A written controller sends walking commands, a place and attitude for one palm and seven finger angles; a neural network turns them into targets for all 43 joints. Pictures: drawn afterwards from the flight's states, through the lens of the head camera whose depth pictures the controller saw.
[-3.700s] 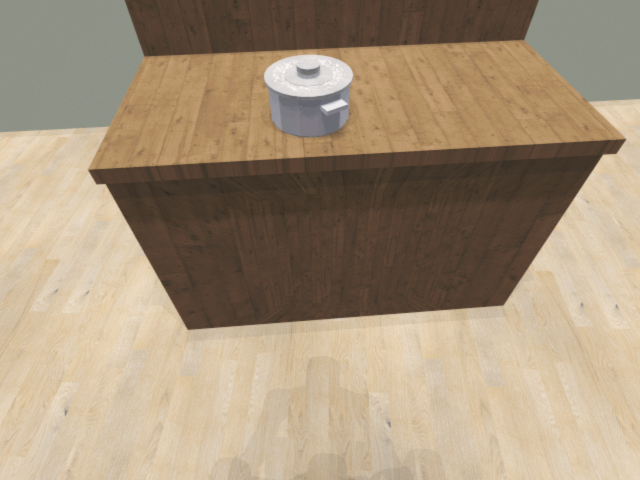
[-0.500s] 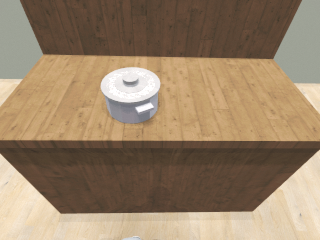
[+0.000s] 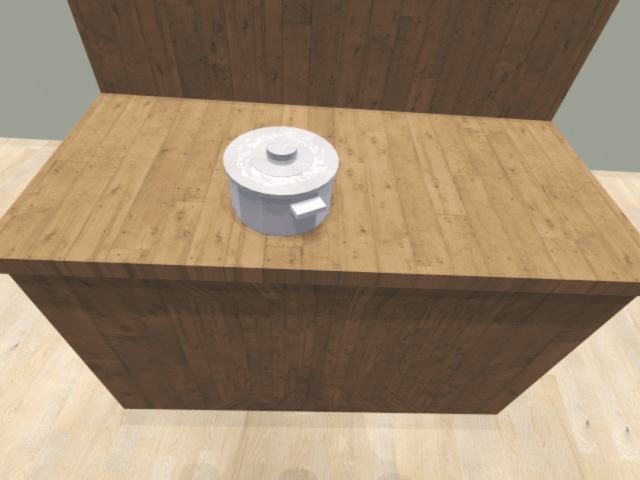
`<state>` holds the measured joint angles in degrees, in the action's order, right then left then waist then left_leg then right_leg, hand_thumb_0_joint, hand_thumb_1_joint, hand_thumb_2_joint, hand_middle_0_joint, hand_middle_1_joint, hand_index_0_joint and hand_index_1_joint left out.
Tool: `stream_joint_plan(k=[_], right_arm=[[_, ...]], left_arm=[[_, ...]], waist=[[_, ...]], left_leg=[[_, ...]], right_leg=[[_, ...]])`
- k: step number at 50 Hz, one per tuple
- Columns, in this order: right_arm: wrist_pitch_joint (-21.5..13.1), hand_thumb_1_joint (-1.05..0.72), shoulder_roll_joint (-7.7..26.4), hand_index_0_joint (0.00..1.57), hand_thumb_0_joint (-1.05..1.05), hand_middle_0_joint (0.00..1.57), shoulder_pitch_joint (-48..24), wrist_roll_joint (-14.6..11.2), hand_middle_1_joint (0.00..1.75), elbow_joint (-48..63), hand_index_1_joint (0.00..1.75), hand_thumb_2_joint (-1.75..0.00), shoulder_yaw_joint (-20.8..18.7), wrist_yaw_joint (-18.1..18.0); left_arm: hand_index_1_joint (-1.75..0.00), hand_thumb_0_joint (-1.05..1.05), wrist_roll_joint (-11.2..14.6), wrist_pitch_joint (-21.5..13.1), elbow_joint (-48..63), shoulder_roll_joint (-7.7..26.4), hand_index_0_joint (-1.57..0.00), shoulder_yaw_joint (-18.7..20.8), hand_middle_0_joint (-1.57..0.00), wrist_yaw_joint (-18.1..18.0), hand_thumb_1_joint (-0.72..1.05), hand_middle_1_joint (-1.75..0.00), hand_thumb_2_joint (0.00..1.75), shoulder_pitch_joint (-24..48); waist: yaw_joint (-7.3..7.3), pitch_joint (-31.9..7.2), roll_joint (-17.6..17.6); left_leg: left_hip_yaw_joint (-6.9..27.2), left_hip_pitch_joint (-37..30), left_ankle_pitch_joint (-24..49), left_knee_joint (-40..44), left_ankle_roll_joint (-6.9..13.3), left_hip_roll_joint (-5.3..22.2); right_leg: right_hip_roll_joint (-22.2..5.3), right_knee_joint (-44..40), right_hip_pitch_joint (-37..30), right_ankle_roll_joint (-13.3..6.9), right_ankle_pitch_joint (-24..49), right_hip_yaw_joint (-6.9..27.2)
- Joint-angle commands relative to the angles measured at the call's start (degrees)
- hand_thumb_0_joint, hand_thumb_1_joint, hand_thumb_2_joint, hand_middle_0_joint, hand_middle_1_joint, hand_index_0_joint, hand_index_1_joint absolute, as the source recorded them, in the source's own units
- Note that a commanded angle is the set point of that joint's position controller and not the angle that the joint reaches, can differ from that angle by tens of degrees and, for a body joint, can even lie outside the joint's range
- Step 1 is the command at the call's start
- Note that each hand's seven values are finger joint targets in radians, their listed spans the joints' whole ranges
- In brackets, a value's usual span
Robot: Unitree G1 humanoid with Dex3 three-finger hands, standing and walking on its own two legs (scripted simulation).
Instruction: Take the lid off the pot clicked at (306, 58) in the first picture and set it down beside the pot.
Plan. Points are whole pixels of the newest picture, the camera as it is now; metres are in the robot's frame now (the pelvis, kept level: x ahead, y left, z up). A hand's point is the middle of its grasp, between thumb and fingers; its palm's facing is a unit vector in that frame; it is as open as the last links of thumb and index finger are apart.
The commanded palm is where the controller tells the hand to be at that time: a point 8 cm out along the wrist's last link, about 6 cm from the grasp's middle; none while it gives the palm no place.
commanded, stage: look again from close up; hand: left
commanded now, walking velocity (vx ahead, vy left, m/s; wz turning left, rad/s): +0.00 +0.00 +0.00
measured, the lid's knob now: (281, 149) +0.59 +0.12 +0.10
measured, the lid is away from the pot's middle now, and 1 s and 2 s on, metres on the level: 0.00 0.00 0.00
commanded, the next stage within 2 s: lift the closed hand beside the body in 1.54 s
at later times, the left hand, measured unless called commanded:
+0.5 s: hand out of the picture -0.02 +0.16 -0.18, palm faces +0.05 -0.99 -0.15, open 7.4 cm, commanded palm none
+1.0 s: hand out of the picture +0.03 +0.14 -0.18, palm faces +0.04 -0.99 -0.15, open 7.4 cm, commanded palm none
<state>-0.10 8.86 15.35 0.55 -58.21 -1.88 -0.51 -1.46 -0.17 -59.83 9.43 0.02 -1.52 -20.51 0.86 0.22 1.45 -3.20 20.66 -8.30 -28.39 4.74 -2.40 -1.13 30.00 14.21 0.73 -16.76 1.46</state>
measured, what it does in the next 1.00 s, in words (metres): shifts its weight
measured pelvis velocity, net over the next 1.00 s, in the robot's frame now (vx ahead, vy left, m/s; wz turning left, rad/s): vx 0.05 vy -0.01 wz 0.01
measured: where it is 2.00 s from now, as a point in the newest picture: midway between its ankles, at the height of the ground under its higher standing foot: outside the picture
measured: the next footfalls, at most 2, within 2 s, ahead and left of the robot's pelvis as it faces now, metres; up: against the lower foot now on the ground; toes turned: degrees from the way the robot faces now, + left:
none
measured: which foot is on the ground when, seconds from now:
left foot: down 0.00-1.00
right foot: down 0.00-1.00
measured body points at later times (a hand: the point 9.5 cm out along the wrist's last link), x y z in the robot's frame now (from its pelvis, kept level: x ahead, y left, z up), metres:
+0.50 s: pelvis +0.01 +0.00 +0.00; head +0.02 +0.02 +0.45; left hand -0.02 +0.21 -0.16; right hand +0.02 -0.23 -0.15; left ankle +0.09 +0.06 -0.73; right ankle +0.01 -0.16 -0.73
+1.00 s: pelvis +0.05 -0.01 +0.01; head +0.07 +0.00 +0.46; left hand +0.03 +0.20 -0.16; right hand +0.06 -0.24 -0.15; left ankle +0.09 +0.06 -0.73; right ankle +0.01 -0.16 -0.73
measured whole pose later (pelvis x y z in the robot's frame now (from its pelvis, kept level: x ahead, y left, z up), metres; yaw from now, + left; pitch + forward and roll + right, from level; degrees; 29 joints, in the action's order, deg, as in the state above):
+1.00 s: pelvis +0.05 -0.01 +0.01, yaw +0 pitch +0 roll +0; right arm -1.6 7.7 15.8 0.1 -63.8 -1.1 -1.3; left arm -0.9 -1.7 -62.9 8.3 -0.3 -2.1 -18.4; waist 0.3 1.9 2.1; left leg -2.7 15.9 -10.2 -25.8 3.8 -2.7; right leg -1.2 25.4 8.4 1.6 -17.2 1.5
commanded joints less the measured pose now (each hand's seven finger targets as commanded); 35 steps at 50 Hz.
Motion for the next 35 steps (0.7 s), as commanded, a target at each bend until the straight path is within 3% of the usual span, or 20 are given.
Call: stream_joint_plan(k=[1, 5, 6, 9, 11, 14, 17, 20, 24, 25, 33, 35], right_arm=[[-0.95, -0.90, 6.68, 0.20, 0.00, 0.20, 0.58, -0.06, 0.30, 2.44, 0.30, -0.90, -1.42, -0.28], [-1.08, -0.90, 5.61, 0.20, 0.00, 0.20, 1.75, -0.14, 0.30, 1.64, 0.30, -0.90, -1.18, -0.25], [-1.02, -0.90, 5.99, 0.20, 0.00, 0.20, 1.65, -0.07, 0.30, 1.49, 0.30, -0.90, -1.25, -0.28], [-0.90, -0.90, 6.00, 0.20, 0.00, 0.20, 2.05, -0.03, 0.30, 1.01, 0.30, -0.90, -1.17, -0.24], [-0.91, -0.90, 5.84, 0.20, 0.00, 0.20, 2.03, -0.09, 0.30, 0.90, 0.30, -0.90, -1.21, -0.26], [-1.22, -0.90, 5.27, 0.20, 0.00, 0.20, 2.84, -0.11, 0.30, 0.26, 0.30, -0.90, -0.96, -0.34], [-0.97, -0.90, 5.40, 0.20, 0.00, 0.20, 2.73, -0.09, 0.30, 0.00, 0.30, -0.90, -1.01, -0.33], [-1.06, -0.90, 4.87, 0.20, 0.00, 0.20, 3.07, -0.14, 0.30, -0.29, 0.30, -0.90, -0.89, -0.38], [-1.14, -0.90, 4.68, 0.20, 0.00, 0.20, 3.78, -0.10, 0.30, -0.94, 0.30, -0.90, -0.85, -0.42], [-1.19, -0.90, 4.38, 0.20, 0.00, 0.20, 3.83, -0.18, 0.30, -1.07, 0.30, -0.90, -0.79, -0.46], [-1.75, -0.90, 4.07, 0.20, 0.00, 0.20, 3.98, -0.27, 0.30, -2.07, 0.30, -0.90, -0.54, -0.58], [-1.93, -0.90, 3.67, 0.20, 0.00, 0.20, 4.24, -0.37, 0.30, -2.23, 0.30, -0.90, -0.46, -0.65]], left_arm=[[-0.30, 0.00, -0.22, -0.64, 1.09, 4.28, -0.20, 0.77, -0.20, -0.09, 0.90, -0.30, 0.90, -5.64], [-0.30, 0.00, -0.08, -1.05, 0.83, 4.86, -0.20, 0.69, -0.20, -0.10, 0.90, -0.30, 0.90, -4.66], [-0.30, 0.00, -0.07, -0.96, 0.93, 4.69, -0.20, 0.61, -0.20, -0.17, 0.90, -0.30, 0.90, -4.21], [-0.30, 0.00, -0.11, -0.89, 0.46, 4.79, -0.20, 0.70, -0.20, -0.18, 0.90, -0.30, 0.90, -4.69], [-0.30, 0.00, -0.18, -0.86, 0.23, 4.52, -0.20, 0.61, -0.20, -0.18, 0.90, -0.30, 0.90, -4.94], [-0.30, 0.00, 0.07, -1.19, -0.12, 4.42, -0.20, 0.50, -0.20, -0.21, 0.90, -0.30, 0.90, -4.87], [-0.30, 0.00, -0.10, -0.85, -0.15, 4.43, -0.20, 0.62, -0.20, -0.24, 0.90, -0.30, 0.90, -5.21], [-0.30, 0.00, -0.02, -1.05, -0.70, 4.28, -0.20, 0.60, -0.20, -0.14, 0.90, -0.30, 0.90, -6.08], [-0.30, 0.00, 0.05, -1.13, -0.81, 3.89, -0.20, 0.48, -0.20, -0.30, 0.90, -0.30, 0.90, -5.60], [-0.30, 0.00, 0.06, -1.16, -0.73, 3.94, -0.20, 0.59, -0.20, -0.26, 0.90, -0.30, 0.90, -5.85], [-0.30, 0.00, 0.19, -1.47, -1.54, 3.40, -0.20, 0.39, -0.20, -0.45, 0.90, -0.30, 0.90, -5.52], [-0.30, 0.00, 0.28, -1.71, -1.71, 3.60, -0.20, 0.40, -0.20, -0.42, 0.90, -0.30, 0.90, -5.41]], waist=[[0.60, 3.34, -3.82], [-0.18, 2.92, -1.08], [-0.40, 3.78, -1.84], [-0.43, 4.00, -2.74], [-0.07, 4.95, -0.48], [-0.63, 3.51, -1.62], [-0.24, 5.20, -3.03], [0.08, 4.37, -0.86], [-0.45, 4.15, -2.13], [-0.11, 4.18, -1.00], [-0.18, 3.74, -2.49], [-0.15, 2.65, -0.41]], left_leg=[[13.63, -0.28, -25.08, 14.51, -0.68, 9.17], [12.33, -3.15, -20.87, 12.63, -1.20, 8.18], [12.16, -3.14, -21.27, 12.53, -1.34, 8.16], [12.78, -2.71, -22.87, 13.28, -1.39, 8.27], [12.35, -1.44, -22.17, 12.78, -1.34, 7.98], [11.76, -4.28, -18.58, 11.77, -1.60, 7.73], [12.51, -1.75, -23.15, 13.49, -1.52, 8.07], [12.56, -2.32, -20.78, 13.08, -1.37, 8.00], [12.33, -3.37, -19.78, 12.68, -1.65, 7.80], [12.45, -3.11, -19.54, 12.80, -1.43, 8.01], [12.10, -4.85, -14.78, 12.45, -1.43, 8.02], [11.40, -5.97, -11.17, 11.19, -1.33, 7.94]], right_leg=[[-1.29, -4.79, 2.98, -2.70, -6.42, 1.25], [-2.44, -7.45, 4.41, -3.16, -7.19, 3.27], [-2.56, -7.66, 5.45, -3.15, -8.13, 3.59], [-2.34, -7.56, 5.83, -2.93, -9.22, 3.36], [-2.59, -8.24, 5.05, -2.92, -8.80, 3.63], [-2.98, -8.40, 5.84, -3.23, -7.29, 4.33], [-2.51, -8.14, 5.63, -2.86, -9.74, 3.41], [-2.54, -8.26, 4.47, -2.99, -7.58, 3.21], [-2.82, -8.39, 5.41, -3.10, -7.78, 3.69], [-2.77, -8.61, 4.60, -3.05, -7.02, 3.33], [-3.19, -8.00, 2.85, -2.99, -1.48, 2.77], [-3.40, -8.62, 1.44, -3.09, 0.83, 2.96]])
